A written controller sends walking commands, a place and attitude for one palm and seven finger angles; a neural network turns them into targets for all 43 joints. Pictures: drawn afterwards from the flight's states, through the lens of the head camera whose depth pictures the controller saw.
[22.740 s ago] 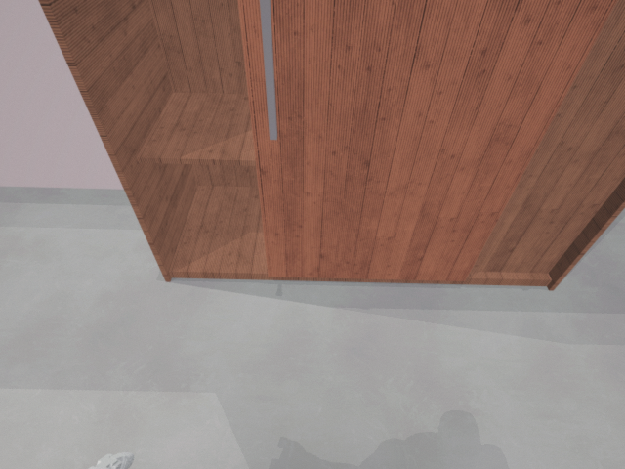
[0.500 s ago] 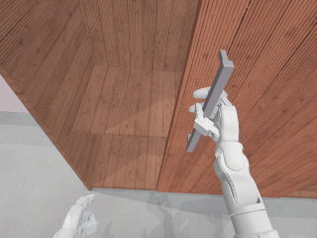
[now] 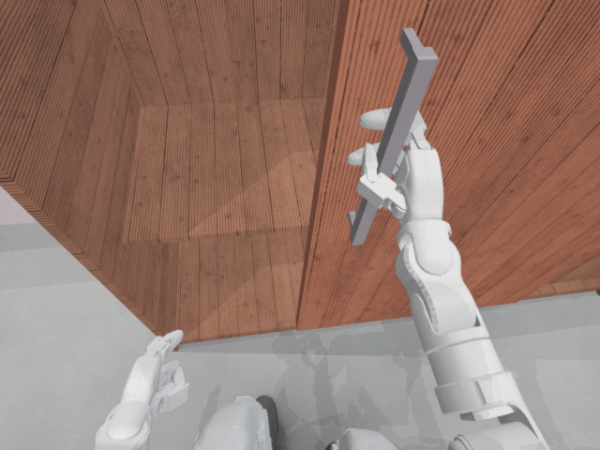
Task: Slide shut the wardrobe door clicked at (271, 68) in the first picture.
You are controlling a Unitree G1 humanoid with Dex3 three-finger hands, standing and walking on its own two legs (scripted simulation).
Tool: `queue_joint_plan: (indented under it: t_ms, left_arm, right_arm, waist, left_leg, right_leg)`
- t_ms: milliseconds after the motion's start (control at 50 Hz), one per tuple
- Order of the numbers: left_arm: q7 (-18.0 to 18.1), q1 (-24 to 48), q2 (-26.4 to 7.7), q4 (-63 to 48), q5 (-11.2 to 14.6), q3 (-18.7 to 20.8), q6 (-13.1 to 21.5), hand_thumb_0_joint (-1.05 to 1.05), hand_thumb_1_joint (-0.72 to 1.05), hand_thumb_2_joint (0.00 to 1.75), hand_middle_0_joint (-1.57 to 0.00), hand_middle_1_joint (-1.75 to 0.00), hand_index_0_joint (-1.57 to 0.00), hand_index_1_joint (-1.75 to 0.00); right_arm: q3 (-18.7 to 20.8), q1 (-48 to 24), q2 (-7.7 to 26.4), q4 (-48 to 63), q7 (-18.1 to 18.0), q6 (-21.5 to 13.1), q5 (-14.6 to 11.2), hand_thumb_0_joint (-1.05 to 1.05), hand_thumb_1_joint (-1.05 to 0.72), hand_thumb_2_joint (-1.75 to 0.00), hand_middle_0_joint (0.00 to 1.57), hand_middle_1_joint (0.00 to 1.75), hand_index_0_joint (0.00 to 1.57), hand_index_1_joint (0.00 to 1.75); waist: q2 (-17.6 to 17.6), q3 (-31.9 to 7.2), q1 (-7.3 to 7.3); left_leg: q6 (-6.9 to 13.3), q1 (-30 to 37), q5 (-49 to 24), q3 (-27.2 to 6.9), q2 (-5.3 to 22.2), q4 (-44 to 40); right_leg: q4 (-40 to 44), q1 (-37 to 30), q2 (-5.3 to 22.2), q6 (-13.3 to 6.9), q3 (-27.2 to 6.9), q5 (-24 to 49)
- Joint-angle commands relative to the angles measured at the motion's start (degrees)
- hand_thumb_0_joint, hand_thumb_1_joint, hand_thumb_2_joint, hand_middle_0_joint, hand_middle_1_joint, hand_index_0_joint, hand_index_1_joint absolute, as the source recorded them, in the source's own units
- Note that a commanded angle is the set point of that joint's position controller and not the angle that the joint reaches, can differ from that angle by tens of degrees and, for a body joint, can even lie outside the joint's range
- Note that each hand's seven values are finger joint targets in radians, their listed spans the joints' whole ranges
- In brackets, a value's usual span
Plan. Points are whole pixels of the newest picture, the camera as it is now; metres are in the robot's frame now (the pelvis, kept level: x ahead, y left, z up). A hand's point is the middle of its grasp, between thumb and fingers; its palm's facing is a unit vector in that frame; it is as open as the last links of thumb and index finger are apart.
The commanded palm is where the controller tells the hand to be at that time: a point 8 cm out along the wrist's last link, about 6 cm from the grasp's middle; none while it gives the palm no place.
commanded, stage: step sideways, sliding the door along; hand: right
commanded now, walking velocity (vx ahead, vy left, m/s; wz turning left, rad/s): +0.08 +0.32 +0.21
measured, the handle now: (376, 163) +0.44 -0.08 +0.12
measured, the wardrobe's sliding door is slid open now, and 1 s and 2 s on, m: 0.38 0.19 0.00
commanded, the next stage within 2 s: stop walking and hold the door there in 1.80 s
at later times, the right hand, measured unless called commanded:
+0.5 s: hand (306, 184) +0.38 +0.01 +0.14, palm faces +0.05 +1.00 -0.07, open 5.8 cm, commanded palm +0.35 +0.03 +0.14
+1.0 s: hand (191, 192) +0.36 +0.13 +0.14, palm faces +0.03 +1.00 -0.01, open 5.6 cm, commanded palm +0.33 +0.15 +0.14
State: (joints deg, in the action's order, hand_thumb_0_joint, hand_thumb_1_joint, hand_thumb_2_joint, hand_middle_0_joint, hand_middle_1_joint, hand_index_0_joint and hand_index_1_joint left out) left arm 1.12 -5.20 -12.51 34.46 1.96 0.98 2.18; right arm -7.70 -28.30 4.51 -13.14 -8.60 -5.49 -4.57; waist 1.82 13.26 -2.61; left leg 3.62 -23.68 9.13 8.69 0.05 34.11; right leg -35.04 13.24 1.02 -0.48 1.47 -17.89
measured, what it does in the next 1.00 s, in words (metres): steps to the left: left foot, then left foot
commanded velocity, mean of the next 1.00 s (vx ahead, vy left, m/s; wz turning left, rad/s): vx -0.12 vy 0.29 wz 0.20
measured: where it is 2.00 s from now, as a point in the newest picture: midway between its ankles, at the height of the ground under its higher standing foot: outside the picture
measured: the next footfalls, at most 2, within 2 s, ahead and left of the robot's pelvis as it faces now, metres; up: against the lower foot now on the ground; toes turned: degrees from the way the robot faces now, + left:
left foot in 0.24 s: +0.03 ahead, +0.22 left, +0.00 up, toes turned +3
left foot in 0.64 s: +0.12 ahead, +0.30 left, +0.00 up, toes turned +3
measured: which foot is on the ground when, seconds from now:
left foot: up 0.00-0.22, down 0.24-0.44, up 0.46-0.62, down 0.64-0.82, up 0.84-1.00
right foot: down 0.00-0.66, up 0.68-0.80, down 0.82-1.00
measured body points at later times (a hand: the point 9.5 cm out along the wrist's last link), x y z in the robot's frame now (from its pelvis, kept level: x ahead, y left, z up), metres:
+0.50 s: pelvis +0.01 +0.11 +0.01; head +0.11 +0.12 +0.45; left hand +0.24 +0.32 -0.09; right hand +0.37 -0.05 +0.14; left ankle +0.01 +0.23 -0.67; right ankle +0.01 -0.08 -0.72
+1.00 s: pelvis -0.01 +0.23 +0.02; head +0.09 +0.22 +0.46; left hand +0.17 +0.44 -0.09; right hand +0.35 +0.08 +0.14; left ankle -0.03 +0.38 -0.63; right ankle -0.01 +0.07 -0.72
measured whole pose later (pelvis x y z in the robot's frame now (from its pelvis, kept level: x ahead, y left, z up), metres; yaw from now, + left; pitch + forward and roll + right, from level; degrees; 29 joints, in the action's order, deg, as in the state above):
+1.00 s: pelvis -0.01 +0.23 +0.02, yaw +4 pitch -2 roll +4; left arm -3.0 -7.0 -10.7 33.4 1.2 1.9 0.2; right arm -5.0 -18.4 5.6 -0.5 -8.6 -5.5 -3.2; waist 3.1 14.5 -6.4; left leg -1.5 -27.7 25.0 1.0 -0.2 66.6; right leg -31.0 11.4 11.4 3.8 4.3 -16.8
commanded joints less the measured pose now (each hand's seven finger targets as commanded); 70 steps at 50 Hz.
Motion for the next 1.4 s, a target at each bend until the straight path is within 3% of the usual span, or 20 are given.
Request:
queue_joint_plan:
  t_ms: [0, 60, 200, 260, 320, 380, 420, 440, 560, 600, 640, 680, 760, 820, 900, 1080, 1220, 1280, 1320, 1380]
  left_arm:
    - [-0.86, 6.82, -3.54, -9.64, -0.63, 2.08, 2.07, 0.0, 0.9, 0.9, -0.2, -0.3, -0.2, -0.3]
    - [-1.48, 4.53, -4.1, -9.27, -0.68, 3.03, 0.99, 0.0, 0.9, 0.9, -0.2, -0.3, -0.2, -0.3]
    - [-2.72, 1.89, -5.1, -10.0, -0.73, 2.88, 0.44, 0.0, 0.9, 0.9, -0.2, -0.3, -0.2, -0.3]
    - [-2.09, 1.66, -4.56, -9.57, 0.55, 2.87, 0.7, 0.0, 0.9, 0.9, -0.2, -0.3, -0.2, -0.3]
    - [0.29, 5.81, -1.39, -10.86, 0.51, 2.05, 2.31, 0.0, 0.9, 0.9, -0.2, -0.3, -0.2, -0.3]
    - [0.22, 3.81, -3.58, -8.84, -0.37, 2.56, 3.13, 0.0, 0.9, 0.9, -0.2, -0.3, -0.2, -0.3]
    - [-2.57, 3.02, -6.0, -10.04, -1.52, 4.11, 2.21, 0.0, 0.9, 0.9, -0.2, -0.3, -0.2, -0.3]
    - [-2.84, 4.36, -7.22, -11.26, -1.3, 4.17, 1.62, 0.0, 0.9, 0.9, -0.2, -0.3, -0.2, -0.3]
    - [-2.72, 7.02, -3.74, -12.82, 0.28, 2.91, 1.75, 0.0, 0.9, 0.9, -0.2, -0.3, -0.2, -0.3]
    - [-2.39, 7.74, -2.72, -13.27, 1.79, 2.68, 1.15, 0.0, 0.9, 0.9, -0.2, -0.3, -0.2, -0.3]
    - [-1.22, 7.31, -0.22, -12.7, 2.0, 1.75, 1.22, 0.0, 0.9, 0.9, -0.2, -0.3, -0.2, -0.3]
    - [-0.82, 4.56, -1.46, -11.21, 0.76, 3.1, 2.08, 0.0, 0.9, 0.9, -0.2, -0.3, -0.2, -0.3]
    - [-0.82, 6.25, -2.2, -8.0, 0.57, 2.69, 3.24, 0.0, 0.9, 0.9, -0.2, -0.3, -0.2, -0.3]
    - [-2.62, 5.53, -6.23, -10.83, -0.35, 5.01, 2.98, 0.0, 0.9, 0.9, -0.2, -0.3, -0.2, -0.3]
    - [-3.95, 4.09, -6.49, -9.5, -0.7, 4.36, 1.66, 0.0, 0.9, 0.9, -0.2, -0.3, -0.2, -0.3]
    - [-3.41, 2.42, -5.26, -10.83, 0.14, 3.2, 1.1, 0.0, 0.9, 0.9, -0.2, -0.3, -0.2, -0.3]
    - [-0.21, 4.07, -2.01, -8.33, 0.4, 2.86, 1.24, 0.0, 0.9, 0.9, -0.2, -0.3, -0.2, -0.3]
    - [0.3, 4.91, -2.56, -6.46, 0.2, 2.53, 1.46, 0.0, 0.9, 0.9, -0.2, -0.3, -0.2, -0.3]
    - [-1.22, 5.68, -5.72, -8.8, -0.88, 4.41, 0.74, 0.0, 0.9, 0.9, -0.2, -0.3, -0.2, -0.3]
    - [-2.33, 6.22, -4.79, -9.14, 0.01, 4.02, -0.4, 0.0, 0.9, 0.9, -0.2, -0.3, -0.2, -0.3]
  right_arm:
    - [-14.77, -26.75, -9.73, 20.64, 5.91, -7.14, 2.65, 0.0, -0.9, -0.9, 0.45, 1.4, 0.45, 1.4]
    - [-14.95, -30.81, -9.85, 24.16, 6.37, -6.85, 2.85, 0.0, -0.9, -0.9, 0.45, 1.4, 0.45, 1.4]
    - [-14.76, -23.98, -7.6, 27.95, 7.51, -8.84, 4.48, 0.0, -0.9, -0.9, 0.45, 1.4, 0.45, 1.4]
    - [-10.19, -18.68, -2.29, 29.89, 6.61, -9.49, 5.41, 0.0, -0.9, -0.9, 0.45, 1.4, 0.45, 1.4]
    - [-8.92, -14.89, -1.24, 29.78, 6.6, -9.37, 5.69, 0.0, -0.9, -0.9, 0.45, 1.4, 0.45, 1.4]
    - [-12.03, -17.22, -4.32, 36.18, 6.9, -9.79, 3.66, 0.0, -0.9, -0.9, 0.45, 1.4, 0.45, 1.4]
    - [-12.64, -17.84, -7.19, 34.86, 7.18, -9.68, 3.55, 0.0, -0.9, -0.9, 0.45, 1.4, 0.45, 1.4]
    - [-12.18, -16.38, -6.89, 31.34, 6.55, -8.64, 3.86, 0.0, -0.9, -0.9, 0.45, 1.4, 0.45, 1.4]
    - [-10.6, -17.6, -3.84, 30.04, 6.0, -5.91, 4.68, 0.0, -0.9, -0.9, 0.45, 1.4, 0.45, 1.4]
    - [-9.53, -16.81, -2.32, 32.12, 6.04, -5.65, 4.75, 0.0, -0.9, -0.9, 0.45, 1.4, 0.45, 1.4]
    - [-6.76, -13.95, 3.47, 31.26, 4.88, -5.06, 5.19, 0.0, -0.9, -0.9, 0.45, 1.4, 0.45, 1.4]
    - [-4.9, -9.64, 3.33, 31.0, 4.44, -4.32, 3.92, 0.0, -0.9, -0.9, 0.45, 1.4, 0.45, 1.4]
    - [-8.0, -16.87, -1.67, 38.18, 3.8, -7.12, 2.23, 0.0, -0.9, -0.9, 0.45, 1.4, 0.45, 1.4]
    - [-10.91, -15.22, -4.45, 38.06, 5.23, -9.43, 2.54, 0.0, -0.9, -0.9, 0.45, 1.4, 0.45, 1.4]
    - [-11.01, -16.92, -4.52, 34.22, 5.45, -7.43, 3.38, 0.0, -0.9, -0.9, 0.45, 1.4, 0.45, 1.4]
    - [-9.95, -17.11, -2.64, 30.49, 5.83, -6.17, 4.18, 0.0, -0.9, -0.9, 0.45, 1.4, 0.45, 1.4]
    - [-4.0, -12.83, 3.62, 29.28, 3.71, -6.3, 3.91, 0.0, -0.9, -0.9, 0.45, 1.4, 0.45, 1.4]
    - [-8.67, -18.95, -1.56, 35.22, 3.55, -7.29, 1.97, 0.0, -0.9, -0.9, 0.45, 1.4, 0.45, 1.4]
    - [-10.82, -17.36, -4.64, 33.93, 5.02, -7.89, 1.68, 0.0, -0.9, -0.9, 0.45, 1.4, 0.45, 1.4]
    - [-11.43, -19.59, -5.66, 30.13, 6.11, -6.4, 2.49, 0.0, -0.9, -0.9, 0.45, 1.4, 0.45, 1.4]
  waist:
    - [4.7, -26.21, 4.03]
    - [-4.88, -26.49, 4.82]
    - [11.41, -29.33, 5.53]
    - [-0.78, -35.1, 5.34]
    - [-21.4, -33.31, 2.36]
    - [-3.58, -36.85, 5.68]
    - [9.87, -34.72, 4.99]
    - [8.59, -30.28, 4.86]
    - [13.7, -25.17, 4.36]
    - [4.68, -26.53, 3.46]
    - [-15.58, -26.98, 3.71]
    - [-24.86, -27.97, 2.68]
    - [-13.42, -31.27, 5.84]
    - [9.32, -34.08, 3.4]
    - [9.0, -29.09, 4.33]
    - [16.01, -26.79, 5.75]
    - [-27.05, -31.32, 3.07]
    - [-8.57, -31.81, 6.81]
    - [12.48, -31.38, 4.9]
    - [12.2, -27.4, 3.78]
  left_leg:
    - [-2.83, 0.04, 13.73, -16.83, 3.57, 36.96]
    - [-3.04, -5.33, 16.22, -14.7, 4.04, 26.37]
    - [-4.01, 3.32, 0.56, -4.23, -0.23, -7.47]
    - [-1.49, 23.52, -40.44, -7.31, 4.59, -7.6]
    - [2.69, 36.62, -73.67, -16.32, 11.13, -0.01]
    - [-4.03, 15.46, -50.46, -7.7, 5.26, 14.54]
    - [-4.74, -7.94, 22.53, -11.11, 1.05, 30.01]
    - [-4.7, -11.24, 24.84, -12.63, 1.29, 30.73]
    - [-4.37, 10.18, 6.46, -6.17, 1.81, 10.25]
    - [-4.46, 18.5, -8.53, -6.19, 2.39, 0.03]
    - [0.28, 18.73, -32.52, -22.34, 12.08, -9.55]
    - [4.15, 12.49, -26.29, -29.61, 15.0, -12.29]
    - [2.82, 21.92, -40.34, -17.16, 9.69, 3.21]
    - [-4.56, -5.95, 19.22, -12.26, 2.44, 29.42]
    - [-4.87, -12.3, 18.0, -12.49, 2.56, 39.99]
    - [-4.99, 4.21, 5.77, -1.96, 0.03, 1.59]
    - [4.54, 27.79, -54.91, -18.78, 13.95, -2.63]
    - [-0.98, 18.47, -35.88, -9.0, 8.81, 9.36]
    - [-4.83, -2.77, 16.55, -7.66, 2.32, 23.79]
    - [-4.03, -3.38, 19.03, -10.94, 3.89, 25.23]
  right_leg:
    - [18.58, -2.09, 27.87, -13.26, -25.41, 4.76]
    - [6.2, -16.57, 24.16, -9.81, -13.1, 34.64]
    - [-5.52, -28.68, 16.67, -3.26, -3.05, 56.44]
    - [-12.13, -14.61, 11.11, 0.47, 1.54, 47.51]
    - [-10.42, 5.24, 3.32, 1.3, 3.26, -2.91]
    - [8.18, -20.96, 12.54, -2.85, 0.32, 41.05]
    - [5.39, -35.75, 27.96, -11.93, -11.56, 73.09]
    - [5.53, -33.55, 28.98, -12.21, -10.85, 69.39]
    - [2.07, -11.28, 21.66, -3.21, 4.21, 35.86]
    - [-6.02, -5.05, 16.86, -2.1, 5.08, 17.76]
    - [-19.1, 2.97, 3.85, -2.61, 7.37, -11.96]
    - [-30.04, 3.28, 1.91, 1.7, 0.39, -18.67]
    - [7.92, -3.34, 5.28, 1.68, 1.27, 0.63]
    - [10.65, -27.39, 31.17, -10.54, -17.53, 63.74]
    - [6.88, -25.55, 27.14, -10.96, -6.62, 51.3]
    - [0.19, -22.69, 20.57, -3.62, 2.15, 47.11]
    - [-18.46, 5.91, 3.75, 0.42, 0.99, -15.47]
    - [11.5, -10.29, 8.5, -0.51, 2.51, 18.61]
    - [10.62, -23.51, 27.58, -9.85, -16.94, 55.31]
    - [8.52, -16.27, 27.57, -12.04, -8.49, 41.67]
